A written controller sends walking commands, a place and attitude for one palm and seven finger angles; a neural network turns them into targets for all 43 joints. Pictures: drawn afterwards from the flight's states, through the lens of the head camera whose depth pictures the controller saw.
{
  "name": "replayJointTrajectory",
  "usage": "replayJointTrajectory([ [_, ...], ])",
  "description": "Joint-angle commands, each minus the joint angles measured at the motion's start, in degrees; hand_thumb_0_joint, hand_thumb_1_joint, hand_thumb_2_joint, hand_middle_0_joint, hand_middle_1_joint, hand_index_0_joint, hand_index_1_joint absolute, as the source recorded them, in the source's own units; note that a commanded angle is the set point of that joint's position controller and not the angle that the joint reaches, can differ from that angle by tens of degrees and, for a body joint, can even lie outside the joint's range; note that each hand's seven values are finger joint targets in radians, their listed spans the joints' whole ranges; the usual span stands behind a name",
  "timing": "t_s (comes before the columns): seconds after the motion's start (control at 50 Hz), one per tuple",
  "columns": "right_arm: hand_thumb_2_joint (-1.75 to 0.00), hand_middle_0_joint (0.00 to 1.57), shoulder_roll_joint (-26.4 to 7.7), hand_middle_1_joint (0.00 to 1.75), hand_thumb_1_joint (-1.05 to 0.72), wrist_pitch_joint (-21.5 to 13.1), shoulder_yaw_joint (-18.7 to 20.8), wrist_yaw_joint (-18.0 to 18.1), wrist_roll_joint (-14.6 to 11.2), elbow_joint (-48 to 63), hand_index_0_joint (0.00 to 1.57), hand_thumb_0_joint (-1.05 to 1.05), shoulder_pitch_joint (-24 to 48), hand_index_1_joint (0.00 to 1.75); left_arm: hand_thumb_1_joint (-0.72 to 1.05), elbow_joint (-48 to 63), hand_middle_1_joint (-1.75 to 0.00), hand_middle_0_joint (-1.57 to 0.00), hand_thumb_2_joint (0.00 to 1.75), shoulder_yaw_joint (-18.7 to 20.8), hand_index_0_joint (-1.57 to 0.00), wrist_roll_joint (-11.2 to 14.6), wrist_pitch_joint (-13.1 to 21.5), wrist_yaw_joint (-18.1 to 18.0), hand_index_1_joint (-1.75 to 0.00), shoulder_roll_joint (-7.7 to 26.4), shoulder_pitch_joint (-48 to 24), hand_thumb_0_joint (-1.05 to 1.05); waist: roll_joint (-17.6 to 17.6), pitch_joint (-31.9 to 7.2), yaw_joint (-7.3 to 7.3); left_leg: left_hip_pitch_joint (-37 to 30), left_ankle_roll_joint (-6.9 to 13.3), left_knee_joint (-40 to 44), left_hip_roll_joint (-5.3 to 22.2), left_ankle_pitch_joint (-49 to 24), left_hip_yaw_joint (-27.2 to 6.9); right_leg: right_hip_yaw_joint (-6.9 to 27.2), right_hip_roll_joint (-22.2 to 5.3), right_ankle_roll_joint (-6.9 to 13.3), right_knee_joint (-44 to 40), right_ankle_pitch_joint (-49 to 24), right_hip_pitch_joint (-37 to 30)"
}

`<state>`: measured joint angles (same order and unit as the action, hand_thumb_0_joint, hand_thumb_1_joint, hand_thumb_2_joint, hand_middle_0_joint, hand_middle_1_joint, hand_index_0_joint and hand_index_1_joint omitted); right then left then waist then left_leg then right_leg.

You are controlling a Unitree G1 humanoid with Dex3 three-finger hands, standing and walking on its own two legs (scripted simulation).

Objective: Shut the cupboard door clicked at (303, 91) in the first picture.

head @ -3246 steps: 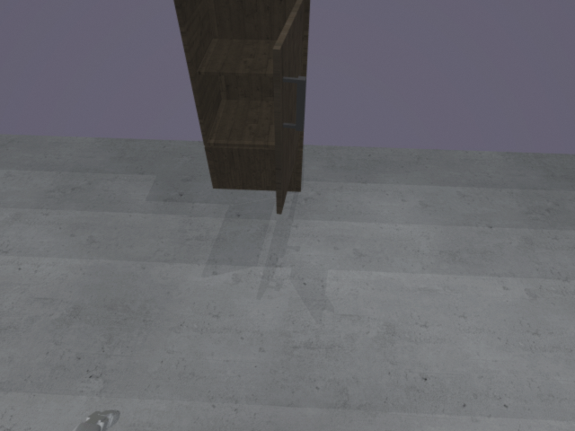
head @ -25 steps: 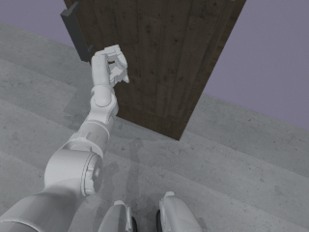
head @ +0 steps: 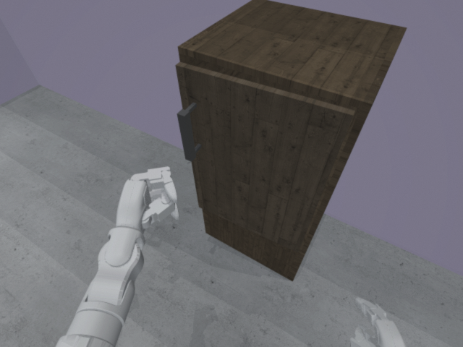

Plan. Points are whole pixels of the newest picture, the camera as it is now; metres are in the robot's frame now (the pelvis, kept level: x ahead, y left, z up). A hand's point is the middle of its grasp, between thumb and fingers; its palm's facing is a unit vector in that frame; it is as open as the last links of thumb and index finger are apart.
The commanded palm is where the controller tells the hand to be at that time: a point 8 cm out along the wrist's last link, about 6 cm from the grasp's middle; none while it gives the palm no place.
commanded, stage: draw the hand back to the body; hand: left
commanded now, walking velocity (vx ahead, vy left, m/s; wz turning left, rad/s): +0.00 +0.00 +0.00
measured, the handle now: (191, 132) +0.64 +0.13 -0.02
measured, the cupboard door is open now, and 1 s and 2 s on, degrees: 3 3 3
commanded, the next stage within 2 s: step back with the hand held close in 1.00 s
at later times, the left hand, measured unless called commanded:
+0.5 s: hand (29, 237) +0.23 +0.26 +0.16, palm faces +0.34 -0.87 -0.35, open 5.2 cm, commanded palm +0.18 +0.31 +0.19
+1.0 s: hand out of the picture +0.19 +0.28 +0.19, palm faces +0.47 -0.80 -0.38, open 7.4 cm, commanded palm +0.14 +0.32 +0.21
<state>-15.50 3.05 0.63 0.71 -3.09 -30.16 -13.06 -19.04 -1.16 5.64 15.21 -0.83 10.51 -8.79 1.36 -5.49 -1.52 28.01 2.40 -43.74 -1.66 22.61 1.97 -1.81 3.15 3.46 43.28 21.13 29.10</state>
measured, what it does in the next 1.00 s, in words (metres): stands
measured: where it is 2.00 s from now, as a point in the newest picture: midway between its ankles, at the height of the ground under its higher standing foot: outside the picture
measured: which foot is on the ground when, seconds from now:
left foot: down 0.00-1.00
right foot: down 0.00-1.00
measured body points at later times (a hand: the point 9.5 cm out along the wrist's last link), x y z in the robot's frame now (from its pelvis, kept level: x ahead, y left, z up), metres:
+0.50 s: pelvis +0.02 +0.03 +0.03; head +0.00 +0.00 +0.48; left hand +0.20 +0.31 +0.18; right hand +0.21 -0.17 -0.06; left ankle -0.01 +0.09 -0.71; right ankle +0.01 -0.08 -0.71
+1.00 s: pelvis +0.01 +0.02 +0.03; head -0.03 -0.01 +0.48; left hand +0.16 +0.32 +0.21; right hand +0.20 -0.20 -0.05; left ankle -0.01 +0.09 -0.71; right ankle +0.01 -0.08 -0.71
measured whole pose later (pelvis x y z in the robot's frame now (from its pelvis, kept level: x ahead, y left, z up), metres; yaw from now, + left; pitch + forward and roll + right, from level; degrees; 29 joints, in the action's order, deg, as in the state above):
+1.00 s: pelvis +0.01 +0.02 +0.03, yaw +1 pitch -5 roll -1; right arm -13.3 -5.3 -2.0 3.8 -1.2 -36.2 -12.5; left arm 22.5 18.2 4.2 3.3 -6.4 20.2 26.6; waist 3.7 -0.9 3.5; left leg 5.4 3.4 -24.8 -3.0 14.9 0.5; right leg -2.2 2.2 2.1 23.2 13.3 5.5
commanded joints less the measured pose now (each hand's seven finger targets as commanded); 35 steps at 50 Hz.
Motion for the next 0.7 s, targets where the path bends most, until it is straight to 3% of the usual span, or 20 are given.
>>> replayJointTrajectory([
  [0.0, -0.90, 0.20, -3.0, 0.30, -0.90, -0.4, 0.3, 2.5, -0.8, 9.8, 0.20, 0.00, 5.9, 0.30, 0.90, 23.0, -1.20, -1.02, 0.90, 3.5, -1.02, -0.4, -2.2, -1.7, -1.20, 9.5, -8.6, 0.00, -2.8, -10.0, 1.17, -7.7, 0.0, 11.2, 1.4, -11.9, -2.0, 5.3, -4.6, -3.0, -12.3, -16.3, -16.9],
  [0.06, -0.90, 0.20, -3.0, 0.30, -0.90, -0.7, -0.3, 3.7, -0.6, 9.6, 0.20, 0.00, 7.2, 0.30, 0.90, 29.1, -1.11, -0.94, 0.90, 4.8, -0.94, -0.7, -4.8, -2.7, -1.11, 11.2, -6.5, 0.00, -1.9, -7.4, 1.31, -12.5, 0.2, 14.1, 2.0, -14.9, -3.0, 3.9, -3.9, -2.3, -14.7, -17.8, -18.1],
  [0.18, -0.90, 0.20, -2.6, 0.30, -0.90, -2.4, -1.7, 3.7, 0.2, 9.0, 0.20, 0.00, 7.9, 0.30, 0.90, 36.4, -0.93, -0.78, 0.90, 5.6, -0.78, -1.2, -9.3, -3.2, -0.93, 10.3, 5.3, 0.00, 1.7, -4.2, 1.97, -19.9, -0.8, 18.5, 3.0, -22.3, -4.4, 1.7, -3.4, -1.7, -17.8, -20.6, -20.7],
  [0.24, -0.90, 0.20, -2.7, 0.30, -0.90, -2.9, -1.9, 3.4, 0.8, 8.7, 0.20, 0.00, 8.5, 0.30, 0.90, 39.5, -0.84, -0.69, 0.90, 7.6, -0.69, -1.2, -10.7, -3.5, -0.84, 11.0, 10.2, 0.00, 0.6, -2.3, 2.38, -20.9, -1.2, 20.4, 3.3, -22.6, -4.9, 1.1, -3.3, -1.7, -19.5, -20.1, -21.6],
  [0.36, -0.90, 0.20, -3.1, 0.30, -0.90, -4.9, -1.7, 3.0, 1.6, 7.7, 0.20, 0.00, 9.3, 0.30, 0.90, 48.1, -0.66, -0.53, 0.90, 15.7, -0.53, -1.4, -11.0, -4.4, -0.66, 16.7, 17.8, 0.00, 2.2, -1.8, 3.74, -21.7, -2.2, 22.3, 3.8, -26.4, -5.6, 0.7, -3.2, -1.6, -21.4, -20.5, -24.9],
  [0.48, -0.90, 0.20, -2.7, 0.30, -0.90, -6.8, -1.2, 2.7, 1.6, 6.7, 0.20, 0.00, 9.4, 0.30, 0.90, 54.2, -0.48, -0.36, 0.90, 23.1, -0.36, -1.1, -10.1, -5.4, -0.48, 20.2, 25.3, 0.00, 3.9, -2.5, 4.65, -21.7, -3.0, 22.5, 3.9, -28.7, -5.9, 0.5, -3.4, -1.6, -21.5, -20.7, -26.8],
  [0.6, -0.90, 0.20, -3.4, 0.30, -0.90, -8.5, -0.2, 2.3, 1.2, 5.3, 0.20, 0.00, 9.0, 0.30, 0.90, 55.2, -0.30, -0.20, 0.90, 29.6, -0.20, -0.6, -9.2, -5.8, -0.30, 22.8, 31.7, 0.00, 4.7, 1.5, 5.08, -19.9, -3.7, 23.3, 4.5, -26.8, -6.2, 0.3, -3.2, -1.7, -22.1, -18.4, -25.3],
  [0.66, -0.90, 0.20, -4.3, 0.30, -0.90, -9.1, 0.3, 2.3, 1.3, 4.6, 0.20, 0.00, 8.7, 0.30, 0.90, 50.8, -0.30, -0.20, 0.90, 24.2, -0.20, -0.9, -9.5, -5.4, -0.30, 17.2, 31.1, 0.00, 1.2, 6.0, 3.78, -19.1, -2.9, 24.4, 4.4, -20.4, -6.3, 0.3, -3.2, -2.0, -23.3, -14.6, -21.7],
  [0.68, -0.90, 0.20, -4.6, 0.30, -0.90, -9.1, 0.4, 2.4, 1.3, 4.5, 0.20, 0.00, 8.5, 0.30, 0.90, 50.0, -0.30, -0.20, 0.90, 24.0, -0.20, -1.0, -9.4, -5.5, -0.30, 17.4, 30.2, 0.00, 0.2, 6.8, 3.57, -18.6, -2.8, 24.9, 4.5, -17.8, -6.6, 0.4, -3.3, -2.1, -23.0, -13.1, -21.3],
])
